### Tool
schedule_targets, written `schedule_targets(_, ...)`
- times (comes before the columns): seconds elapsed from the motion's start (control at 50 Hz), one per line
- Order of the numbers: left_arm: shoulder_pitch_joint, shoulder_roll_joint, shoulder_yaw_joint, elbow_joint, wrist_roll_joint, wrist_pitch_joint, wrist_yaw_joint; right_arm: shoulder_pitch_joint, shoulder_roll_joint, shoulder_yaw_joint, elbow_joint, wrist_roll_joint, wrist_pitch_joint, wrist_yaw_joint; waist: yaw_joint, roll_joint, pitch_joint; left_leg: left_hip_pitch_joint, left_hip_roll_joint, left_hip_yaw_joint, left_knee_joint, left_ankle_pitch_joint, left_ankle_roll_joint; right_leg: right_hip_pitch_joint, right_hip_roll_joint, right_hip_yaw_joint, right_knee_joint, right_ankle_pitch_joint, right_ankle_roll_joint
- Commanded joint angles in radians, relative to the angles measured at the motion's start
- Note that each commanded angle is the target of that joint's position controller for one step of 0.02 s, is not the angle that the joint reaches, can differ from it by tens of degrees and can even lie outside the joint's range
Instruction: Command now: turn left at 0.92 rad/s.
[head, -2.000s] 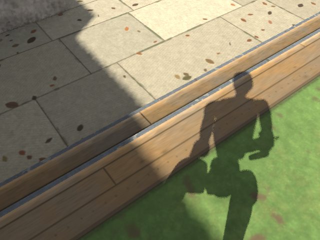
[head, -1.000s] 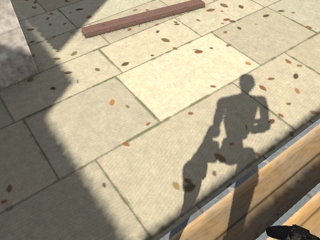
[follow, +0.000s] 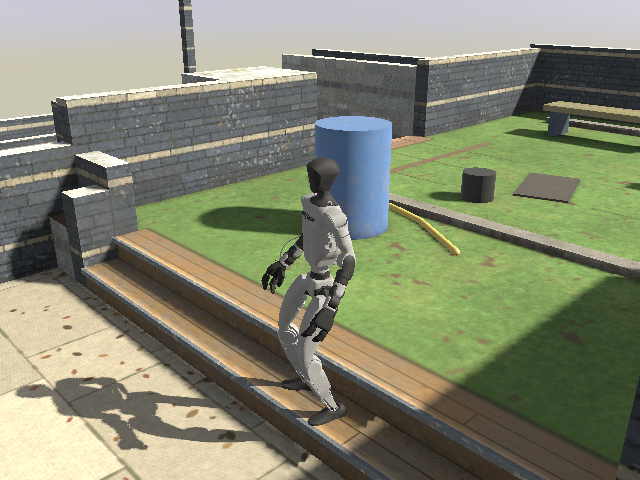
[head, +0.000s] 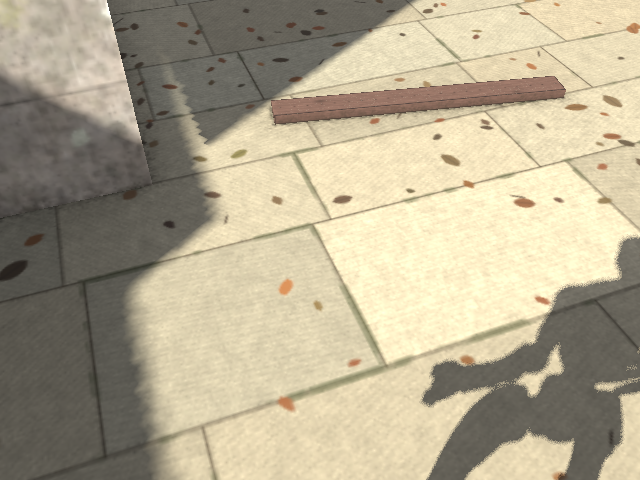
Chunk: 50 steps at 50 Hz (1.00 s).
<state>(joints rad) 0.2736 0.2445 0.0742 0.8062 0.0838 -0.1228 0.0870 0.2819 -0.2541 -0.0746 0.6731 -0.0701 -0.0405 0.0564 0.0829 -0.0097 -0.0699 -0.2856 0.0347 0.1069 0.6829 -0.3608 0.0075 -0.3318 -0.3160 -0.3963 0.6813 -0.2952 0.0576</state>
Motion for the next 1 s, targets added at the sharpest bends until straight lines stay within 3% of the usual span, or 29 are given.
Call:
schedule_targets(0.02, -0.021, -0.024, -0.006, -0.167, 0.008, -0.003, -0.017, 0.357, -0.319, -0.114, 0.033, 0.012, -0.091, -0.084, -0.1, 0.338, -0.17, 0.552, 0.231, -0.52, -0.183, 1.174, 0.324, -0.424, 0.149, 0.091, 0.534, -0.531, 0.055)
schedule_targets(0.04, -0.183, 0.012, -0.011, -0.214, -0.04, -0.036, -0.047, 0.41, -0.332, -0.121, 0.035, -0.041, -0.125, -0.065, -0.214, 0.115, -0.086, 0.604, 0.338, -0.686, -0.184, 1.079, 0.364, -0.732, 0.266, 0.381, 0.534, -0.478, 0.054)
schedule_targets(0.06, -0.275, 0.017, -0.017, -0.227, -0.075, -0.046, -0.061, 0.406, -0.25, -0.104, 0.074, -0.031, -0.133, -0.041, -0.247, 0.092, 0.044, 0.573, 0.311, -0.582, -0.172, 0.971, 0.296, -0.882, 0.28, 0.448, 0.529, -0.374, 0.029)
schedule_targets(0.1, -0.178, 0.166, 0.03, -0.143, -0.042, -0.038, -0.069, 0.105, -0.172, -0.056, 0.011, 0.082, -0.087, 0.011, -0.1, 0.168, 0.06, 0.257, 0.287, -0.355, -0.182, 0.865, 0.28, -0.748, 0.2, 0.406, 0.605, -0.203, 0.001)
schedule_targets(0.12, -0.084, 0.172, 0.035, -0.083, -0.032, -0.018, -0.073, 0.011, -0.161, -0.046, -0.009, 0.088, -0.065, 0.032, -0.03, 0.159, 0.063, 0.027, 0.262, -0.281, -0.205, 0.814, 0.277, -0.596, 0.207, 0.404, 0.641, -0.133, -0.007)
schedule_targets(0.16, 0.113, 0.051, 0.007, 0.061, -0.022, 0.041, -0.146, -0.072, -0.071, 0.006, 0.008, 0.042, -0.033, 0.054, 0.04, 0.021, 0.056, -0.268, 0.197, -0.185, -0.221, 0.585, 0.204, -0.369, 0.2, 0.452, 0.681, 0.144, 0.009)
schedule_targets(0.18, 0.144, 0.012, -0.003, 0.086, -0.037, 0.053, -0.18, -0.138, -0.04, 0.033, 0.003, 0.042, -0.025, 0.05, 0.061, -0.019, 0.047, -0.346, 0.164, -0.142, -0.218, 0.498, 0.163, -0.269, 0.195, 0.463, 0.615, 0.259, 0.019)
schedule_targets(0.22, 0.168, 0.029, -0.004, 0.106, -0.063, 0.05, -0.219, -0.261, -0.099, 0.052, -0.002, 0.025, -0.031, 0.037, 0.073, 0.052, 0.008, -0.428, 0.137, -0.084, -0.173, 0.434, 0.094, -0.086, 0.192, 0.474, 0.612, 0.418, 0.043)
schedule_targets(0.26, 0.203, 0.111, 0.027, 0.107, -0.075, 0.031, -0.208, -0.273, -0.13, 0.071, 0.019, 0.016, -0.046, 0.038, 0.064, 0.055, 0.0, -0.313, 0.171, -0.08, -0.121, 0.581, 0.064, -0.048, 0.203, 0.438, 0.554, 0.29, 0.066)
schedule_targets(0.3, -0.074, 0.182, 0.04, -0.047, -0.051, 0.017, -0.134, -0.067, -0.324, -0.003, 0.056, 0.055, -0.056, 0.002, -0.096, 0.109, 0.018, 0.072, 0.259, -0.188, -0.106, 0.798, 0.166, -0.301, 0.257, 0.36, 0.38, -0.024, 0.037)
schedule_targets(0.32, -0.127, 0.142, 0.019, -0.088, -0.028, 0.023, -0.103, -0.006, -0.347, -0.027, 0.084, 0.06, -0.054, -0.013, -0.136, 0.117, 0.005, 0.303, 0.338, -0.282, -0.081, 0.876, 0.267, -0.493, 0.23, 0.393, 0.358, -0.115, 0.028)
schedule_targets(0.36, -0.211, 0.025, -0.05, -0.125, -0.043, 0.027, -0.082, 0.207, -0.261, -0.026, 0.121, 0.053, -0.033, -0.067, -0.261, 0.112, 0.047, 0.599, 0.478, -0.452, -0.103, 0.896, 0.378, -0.798, 0.195, 0.472, 0.243, -0.131, 0.023)
schedule_targets(0.38, -0.188, -0.001, -0.065, -0.118, -0.045, 0.023, -0.077, 0.218, -0.233, -0.021, 0.112, 0.045, -0.022, -0.084, -0.265, 0.109, 0.04, 0.623, 0.515, -0.486, -0.133, 0.847, 0.394, -0.839, 0.198, 0.481, 0.255, -0.111, 0.029)
schedule_targets(0.42, -0.111, 0.052, -0.051, -0.078, -0.013, 0.009, -0.066, 0.102, -0.194, -0.016, 0.071, 0.015, -0.009, -0.079, -0.213, 0.126, 0.045, 0.489, 0.513, -0.455, -0.261, 0.414, 0.38, -0.76, 0.216, 0.45, 0.343, -0.158, 0.019)
schedule_targets(0.46, -0.131, 0.036, -0.06, -0.054, 0.02, 0.005, -0.098, 0.035, -0.099, 0.015, 0.076, 0.025, -0.032, -0.072, -0.184, 0.076, 0.127, 0.293, 0.434, -0.315, -0.356, -0.112, 0.332, -0.668, 0.207, 0.423, 0.386, -0.121, -0.03)
schedule_targets(0.52, -0.188, -0.021, -0.082, -0.089, -0.016, -0.001, -0.163, -0.009, -0.113, 0.024, 0.097, -0.012, -0.071, -0.096, -0.153, 0.02, 0.133, 0.232, 0.408, -0.113, -0.391, -0.045, 0.291, -0.57, 0.209, 0.405, 0.385, -0.1, -0.09)
schedule_targets(0.6, -0.209, 0.028, -0.067, -0.108, -0.028, 0.012, -0.199, 0.006, -0.133, 0.034, 0.135, -0.046, -0.094, -0.098, -0.138, 0.057, 0.174, 0.251, 0.389, 0.083, -0.411, -0.054, 0.212, -0.48, 0.227, 0.381, 0.333, -0.036, -0.139)
schedule_targets(0.62, -0.174, 0.051, -0.03, -0.104, -0.107, 0.093, -0.169, 0.049, -0.255, -0.017, 0.182, 0.053, -0.041, -0.052, -0.083, 0.186, 0.262, 0.203, 0.334, 0.18, -0.278, 0.322, 0.097, -0.385, 0.249, 0.216, 0.273, -0.122, -0.176)
schedule_targets(0.64, -0.082, 0.085, -0.02, -0.077, -0.117, 0.126, -0.154, 0.074, -0.235, -0.016, 0.178, 0.06, -0.019, -0.035, -0.054, 0.118, 0.175, 0.138, 0.295, 0.247, -0.115, 0.631, 0.063, -0.161, 0.333, 0.165, 0.248, -0.14, -0.197)
schedule_targets(0.66, 0.11, 0.096, -0.001, -0.024, -0.116, 0.139, -0.14, 0.011, -0.245, -0.016, 0.162, 0.062, -0.017, -0.023, 0.067, 0.107, 0.037, -0.014, 0.314, 0.235, 0.136, 0.851, 0.026, 0.201, 0.361, 0.197, 0.288, 0.089, -0.232)
schedule_targets(0.68, 0.392, 0.174, 0.041, 0.056, -0.126, 0.148, -0.114, -0.13, -0.273, -0.022, 0.127, 0.057, -0.012, -0.01, 0.257, 0.057, -0.109, -0.282, 0.255, 0.191, 0.526, 0.69, -0.026, 0.592, 0.379, 0.295, 0.24, 0.03, -0.284)
schedule_targets(0.7, 0.379, 0.277, 0.052, 0.101, -0.122, 0.153, -0.094, -0.171, -0.125, 0.01, 0.107, 0.009, -0.007, 0.008, 0.22, -0.269, 0.028, -0.554, 0.052, 0.12, 1.014, -0.268, -0.042, 0.48, 0.251, 0.616, -0.013, -0.244, -0.274)
schedule_targets(0.72, 0.406, 0.33, 0.041, 0.11, -0.139, 0.145, -0.091, -0.121, -0.064, 0.034, 0.005, -0.003, -0.021, -0.008, 0.114, -0.311, -0.043, -0.651, 0.02, -0.095, 0.93, -0.24, -0.05, 0.465, 0.105, 0.993, -0.319, -0.271, -0.305)
schedule_targets(0.74, 0.352, 0.303, 0.045, 0.109, -0.098, 0.146, -0.08, -0.125, -0.09, 0.033, 0.024, 0.024, -0.021, -0.021, 0.079, -0.139, 0.065, -0.665, 0.035, -0.094, 0.865, -0.158, -0.043, 0.355, 0.013, 1.053, -0.4, -0.35, -0.324)
schedule_targets(0.76, 0.229, 0.259, 0.036, 0.074, -0.061, 0.142, -0.083, -0.051, -0.101, 0.025, 0.059, 0.047, -0.006, -0.03, -0.004, -0.007, 0.119, -0.57, 0.086, -0.115, 0.771, -0.07, -0.025, 0.183, 0.016, 0.981, -0.341, -0.44, -0.316)
schedule_targets(0.8, 0.004, 0.171, 0.016, 0.024, -0.022, 0.103, -0.1, 0.039, -0.12, 0.01, 0.121, 0.048, 0.028, -0.036, -0.106, 0.001, 0.132, -0.418, 0.075, -0.226, 0.651, 0.103, 0.007, -0.013, 0.09, 0.799, -0.255, -0.338, -0.241)
schedule_targets(0.86, -0.06, 0.137, 0.017, 0.086, -0.067, 0.023, -0.102, 0.021, -0.093, -0.003, 0.116, 0.037, 0.058, -0.018, -0.186, -0.103, 0.159, -0.267, 0.025, -0.21, 0.355, 0.457, 0.031, -0.184, 0.183, 0.533, -0.254, -0.248, -0.152)
schedule_targets(0.92, 0.044, 0.085, 0.003, 0.108, -0.062, 0.004, -0.088, -0.067, -0.073, 0.001, 0.122, 0.047, 0.046, -0.011, -0.124, -0.042, 0.154, -0.267, -0.022, -0.175, 0.172, 0.715, 0.042, -0.096, 0.188, 0.447, -0.194, -0.193, -0.162)
schedule_targets(1.0, 0.253, 0.039, -0.019, 0.156, -0.042, 0.016, -0.058, -0.194, -0.033, 0.011, 0.133, 0.038, 0.011, 0.004, -0.016, -0.003, 0.203, -0.343, -0.082, -0.057, -0.023, 0.909, 0.073, 0.116, 0.189, 0.333, -0.01, 0.192, -0.13)
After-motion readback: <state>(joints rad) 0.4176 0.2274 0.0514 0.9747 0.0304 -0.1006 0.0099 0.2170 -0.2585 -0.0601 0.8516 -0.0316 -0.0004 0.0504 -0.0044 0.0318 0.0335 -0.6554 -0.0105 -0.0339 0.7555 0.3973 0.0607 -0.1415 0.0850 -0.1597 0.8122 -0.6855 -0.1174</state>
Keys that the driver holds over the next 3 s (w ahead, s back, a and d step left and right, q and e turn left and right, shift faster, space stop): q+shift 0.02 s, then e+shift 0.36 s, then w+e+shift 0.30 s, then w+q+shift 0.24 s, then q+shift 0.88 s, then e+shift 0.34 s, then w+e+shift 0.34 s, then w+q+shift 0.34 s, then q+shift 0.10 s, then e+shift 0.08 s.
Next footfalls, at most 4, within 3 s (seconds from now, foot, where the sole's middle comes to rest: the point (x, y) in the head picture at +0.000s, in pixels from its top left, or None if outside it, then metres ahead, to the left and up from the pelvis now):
0.68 right None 0.20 -0.23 -0.76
1.16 left None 0.61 -0.31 -0.94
1.50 right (561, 454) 0.75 -0.50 -0.94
1.88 left None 0.59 -0.28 -0.94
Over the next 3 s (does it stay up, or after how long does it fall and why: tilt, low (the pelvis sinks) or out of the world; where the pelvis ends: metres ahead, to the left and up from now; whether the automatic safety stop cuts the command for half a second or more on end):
stays up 1.12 -0.39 -0.19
